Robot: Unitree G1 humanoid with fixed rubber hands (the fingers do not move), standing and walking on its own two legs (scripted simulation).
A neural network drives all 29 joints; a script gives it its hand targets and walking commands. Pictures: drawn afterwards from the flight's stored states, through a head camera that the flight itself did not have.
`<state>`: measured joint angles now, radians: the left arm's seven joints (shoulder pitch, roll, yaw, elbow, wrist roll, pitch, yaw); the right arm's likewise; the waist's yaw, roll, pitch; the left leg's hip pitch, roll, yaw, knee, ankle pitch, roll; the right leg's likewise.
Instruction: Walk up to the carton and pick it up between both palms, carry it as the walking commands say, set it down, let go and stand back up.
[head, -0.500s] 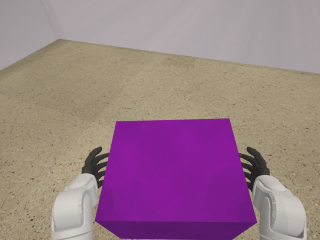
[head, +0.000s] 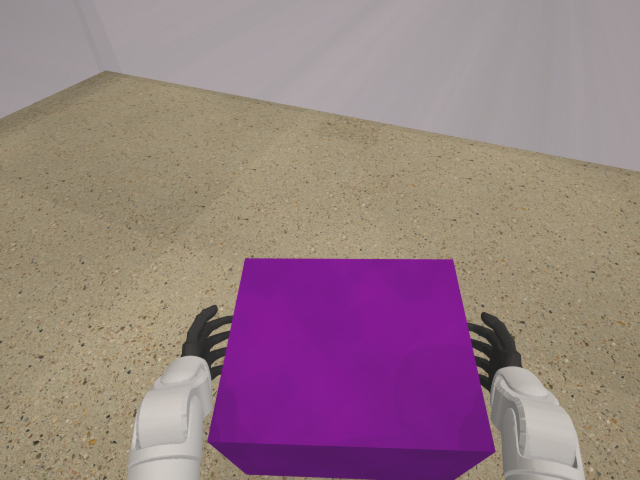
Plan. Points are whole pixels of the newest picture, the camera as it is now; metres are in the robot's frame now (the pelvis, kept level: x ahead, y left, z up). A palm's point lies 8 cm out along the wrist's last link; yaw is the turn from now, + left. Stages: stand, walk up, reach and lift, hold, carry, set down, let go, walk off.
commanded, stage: set down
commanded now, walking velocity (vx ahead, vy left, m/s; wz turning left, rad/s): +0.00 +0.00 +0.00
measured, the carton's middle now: (346, 369) +0.30 +0.00 -0.04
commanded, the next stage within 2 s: none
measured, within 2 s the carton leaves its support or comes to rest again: neither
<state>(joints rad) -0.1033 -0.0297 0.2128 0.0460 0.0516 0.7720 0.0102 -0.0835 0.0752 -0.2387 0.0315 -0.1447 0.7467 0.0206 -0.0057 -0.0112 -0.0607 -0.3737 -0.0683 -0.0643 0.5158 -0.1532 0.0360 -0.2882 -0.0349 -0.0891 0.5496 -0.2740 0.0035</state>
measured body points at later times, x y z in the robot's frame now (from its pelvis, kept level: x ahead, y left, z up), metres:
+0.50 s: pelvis +0.04 +0.00 +0.00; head +0.06 +0.01 +0.45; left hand +0.34 +0.16 -0.02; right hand +0.30 -0.22 -0.03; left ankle +0.07 +0.09 -0.73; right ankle +0.01 -0.12 -0.73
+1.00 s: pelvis -0.01 -0.03 -0.05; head +0.14 -0.03 +0.38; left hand +0.36 +0.14 -0.11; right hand +0.32 -0.24 -0.12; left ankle +0.07 +0.09 -0.73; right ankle +0.01 -0.12 -0.73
